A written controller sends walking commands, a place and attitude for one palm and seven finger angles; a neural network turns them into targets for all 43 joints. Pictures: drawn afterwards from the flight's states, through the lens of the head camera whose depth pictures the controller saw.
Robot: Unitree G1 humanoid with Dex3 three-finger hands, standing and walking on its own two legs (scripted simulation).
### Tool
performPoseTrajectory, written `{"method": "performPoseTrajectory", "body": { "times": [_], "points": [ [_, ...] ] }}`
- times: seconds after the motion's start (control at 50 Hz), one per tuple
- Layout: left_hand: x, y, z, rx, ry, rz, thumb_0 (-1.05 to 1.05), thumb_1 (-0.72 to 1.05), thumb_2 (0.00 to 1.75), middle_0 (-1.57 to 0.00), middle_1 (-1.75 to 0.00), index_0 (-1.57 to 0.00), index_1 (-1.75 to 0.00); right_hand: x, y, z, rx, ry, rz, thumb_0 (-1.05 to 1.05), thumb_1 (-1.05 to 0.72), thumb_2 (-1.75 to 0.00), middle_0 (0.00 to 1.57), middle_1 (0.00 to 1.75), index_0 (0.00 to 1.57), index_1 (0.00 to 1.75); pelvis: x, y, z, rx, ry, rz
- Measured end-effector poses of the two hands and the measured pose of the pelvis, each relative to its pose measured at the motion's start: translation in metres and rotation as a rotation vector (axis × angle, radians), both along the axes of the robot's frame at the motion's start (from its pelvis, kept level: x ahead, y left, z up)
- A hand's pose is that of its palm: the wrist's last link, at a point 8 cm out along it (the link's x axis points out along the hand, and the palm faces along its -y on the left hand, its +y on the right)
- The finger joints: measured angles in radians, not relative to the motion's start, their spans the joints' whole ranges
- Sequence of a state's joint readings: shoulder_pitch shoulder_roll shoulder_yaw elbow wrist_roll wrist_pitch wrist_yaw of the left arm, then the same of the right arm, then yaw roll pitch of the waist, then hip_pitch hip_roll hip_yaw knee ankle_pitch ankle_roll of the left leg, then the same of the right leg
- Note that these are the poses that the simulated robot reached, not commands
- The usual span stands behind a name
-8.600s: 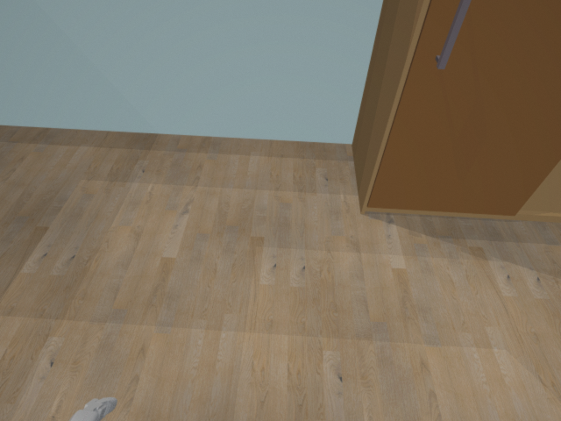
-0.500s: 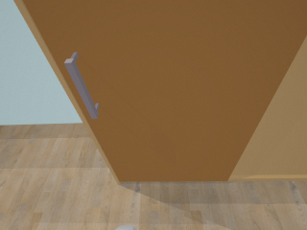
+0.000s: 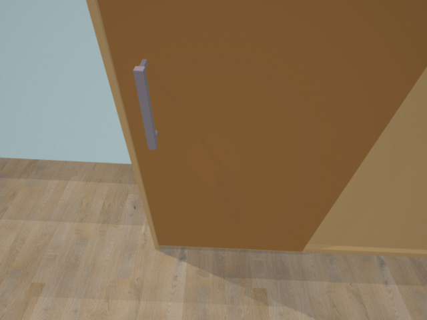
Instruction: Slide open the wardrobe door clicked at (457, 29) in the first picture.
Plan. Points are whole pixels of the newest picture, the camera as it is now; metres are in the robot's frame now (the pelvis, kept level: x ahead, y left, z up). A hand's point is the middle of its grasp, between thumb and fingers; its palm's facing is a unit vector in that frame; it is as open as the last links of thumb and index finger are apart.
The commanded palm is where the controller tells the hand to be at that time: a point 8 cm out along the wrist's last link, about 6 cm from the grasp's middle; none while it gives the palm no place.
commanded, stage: come to a stop and stand still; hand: left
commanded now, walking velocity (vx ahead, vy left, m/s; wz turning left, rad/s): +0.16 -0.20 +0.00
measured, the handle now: (148, 108) +0.56 +0.20 +0.10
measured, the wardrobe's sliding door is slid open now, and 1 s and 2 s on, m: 0.00 0.00 0.00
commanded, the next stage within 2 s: look again from close up in 1.54 s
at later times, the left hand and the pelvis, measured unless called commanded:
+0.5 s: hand out of the picture +0.09 +0.16 -0.18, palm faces -0.01 -0.97 -0.25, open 7.3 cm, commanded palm none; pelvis +0.03 -0.03 -0.02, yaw -1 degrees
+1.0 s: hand out of the picture +0.01 +0.12 -0.18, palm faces +0.04 -0.97 -0.23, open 7.4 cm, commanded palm none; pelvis +0.00 -0.05 -0.01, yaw +0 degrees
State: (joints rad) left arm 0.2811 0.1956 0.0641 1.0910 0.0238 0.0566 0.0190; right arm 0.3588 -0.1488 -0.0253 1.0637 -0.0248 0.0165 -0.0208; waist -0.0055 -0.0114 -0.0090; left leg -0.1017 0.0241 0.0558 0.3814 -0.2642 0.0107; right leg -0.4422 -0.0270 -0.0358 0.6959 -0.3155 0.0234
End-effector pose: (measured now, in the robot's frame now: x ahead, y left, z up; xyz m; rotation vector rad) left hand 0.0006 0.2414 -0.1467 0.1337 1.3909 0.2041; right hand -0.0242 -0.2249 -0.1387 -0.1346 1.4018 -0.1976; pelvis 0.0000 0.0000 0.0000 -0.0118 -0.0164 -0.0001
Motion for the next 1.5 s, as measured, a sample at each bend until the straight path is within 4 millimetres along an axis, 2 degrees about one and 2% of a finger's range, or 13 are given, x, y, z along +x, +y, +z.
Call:
{"method": "performPoseTrajectory", "body": {
  "times": [0.06, 0.14, 0.24, 0.3, 0.36, 0.54, 0.68, 0.76, 0.84, 1.04, 1.22, 1.36, 1.5],
  "points": [
    [0.004, 0.001, 0.000, -0.028, -0.017, -0.007, 0.01, 0.91, 0.89, -0.20, -0.30, -0.19, -0.30, -0.017, 0.016, 0.005, 0.013, 0.041, -0.014, 0.00, -0.91, -0.89, 0.20, 0.30, 0.20, 0.30, 0.002, 0.004, 0.004, -0.007, 0.002, 0.002],
    [0.013, -0.005, -0.004, -0.051, -0.015, -0.034, 0.01, 0.91, 0.89, -0.20, -0.29, -0.19, -0.30, -0.029, 0.027, 0.006, 0.025, 0.067, -0.044, 0.01, -0.91, -0.89, 0.20, 0.30, 0.20, 0.30, 0.005, 0.004, 0.004, 0.005, 0.008, -0.012],
    [0.037, -0.017, -0.005, -0.041, -0.002, -0.081, 0.01, 0.93, 0.89, -0.20, -0.30, -0.19, -0.30, -0.038, 0.030, 0.002, 0.047, 0.110, -0.081, 0.01, -0.90, -0.89, 0.20, 0.30, 0.20, 0.30, 0.011, -0.004, 0.001, 0.013, 0.014, -0.023],
    [0.056, -0.023, -0.007, -0.008, -0.032, -0.114, 0.01, 0.94, 0.89, -0.20, -0.30, -0.19, -0.30, -0.039, 0.024, -0.010, 0.077, 0.142, -0.088, 0.01, -0.90, -0.89, 0.20, 0.30, 0.20, 0.30, 0.016, -0.012, -0.008, 0.023, 0.033, -0.030],
    [0.066, -0.030, -0.012, 0.015, -0.055, -0.140, 0.01, 0.93, 0.89, -0.20, -0.30, -0.19, -0.30, -0.026, 0.014, -0.027, 0.092, 0.136, -0.072, 0.01, -0.90, -0.89, 0.20, 0.30, 0.20, 0.30, 0.019, -0.016, -0.019, 0.012, 0.041, -0.039],
    [0.081, -0.042, 0.000, 0.051, -0.119, -0.089, 0.00, 0.94, 0.89, -0.20, -0.30, -0.20, -0.30, 0.044, -0.007, -0.038, 0.086, -0.041, -0.005, 0.01, -0.91, -0.89, 0.20, 0.30, 0.20, 0.30, 0.034, -0.029, -0.018, 0.023, 0.000, -0.013],
    [0.064, -0.052, 0.005, 0.062, -0.118, -0.071, 0.00, 0.94, 0.89, -0.20, -0.30, -0.20, -0.30, 0.061, -0.035, -0.037, 0.062, -0.091, 0.022, 0.02, -0.93, -0.89, 0.20, 0.30, 0.20, 0.30, 0.025, -0.040, -0.016, 0.032, -0.017, -0.003],
    [0.046, -0.056, 0.006, 0.055, -0.090, -0.062, 0.00, 0.94, 0.89, -0.20, -0.30, -0.20, -0.30, 0.056, -0.042, -0.034, 0.060, -0.091, 0.031, 0.01, -0.92, -0.89, 0.20, 0.30, 0.19, 0.30, 0.019, -0.046, -0.014, 0.032, -0.022, -0.004],
    [0.028, -0.061, 0.006, 0.044, -0.065, -0.050, 0.00, 0.93, 0.89, -0.20, -0.30, -0.20, -0.30, 0.042, -0.043, -0.032, 0.066, -0.066, 0.035, 0.01, -0.92, -0.89, 0.20, 0.30, 0.19, 0.30, 0.012, -0.049, -0.012, 0.031, -0.027, -0.001],
    [-0.008, -0.070, 0.003, 0.012, -0.025, -0.029, 0.01, 0.91, 0.89, -0.20, -0.30, -0.20, -0.30, -0.008, -0.036, -0.029, 0.086, 0.028, 0.028, 0.01, -0.91, -0.89, 0.20, 0.30, 0.19, 0.30, -0.005, -0.051, -0.009, 0.027, -0.036, 0.004],
    [-0.023, -0.069, 0.000, -0.006, -0.009, -0.021, 0.01, 0.91, 0.89, -0.20, -0.30, -0.20, -0.30, -0.044, -0.023, -0.023, 0.095, 0.090, 0.011, 0.01, -0.91, -0.89, 0.20, 0.30, 0.19, 0.30, -0.016, -0.046, -0.008, 0.025, -0.029, 0.005],
    [-0.027, -0.064, -0.001, -0.009, -0.010, -0.018, 0.01, 0.91, 0.89, -0.20, -0.30, -0.20, -0.30, -0.052, -0.014, -0.022, 0.098, 0.098, 0.006, 0.01, -0.91, -0.89, 0.20, 0.30, 0.20, 0.30, -0.019, -0.041, -0.008, 0.027, -0.026, 0.005],
    [-0.028, -0.060, -0.001, -0.009, -0.006, -0.014, 0.01, 0.91, 0.89, -0.20, -0.30, -0.20, -0.30, -0.043, -0.009, -0.022, 0.102, 0.078, 0.014, 0.01, -0.91, -0.89, 0.20, 0.30, 0.20, 0.30, -0.020, -0.037, -0.008, 0.029, -0.020, 0.006]
  ]
}}
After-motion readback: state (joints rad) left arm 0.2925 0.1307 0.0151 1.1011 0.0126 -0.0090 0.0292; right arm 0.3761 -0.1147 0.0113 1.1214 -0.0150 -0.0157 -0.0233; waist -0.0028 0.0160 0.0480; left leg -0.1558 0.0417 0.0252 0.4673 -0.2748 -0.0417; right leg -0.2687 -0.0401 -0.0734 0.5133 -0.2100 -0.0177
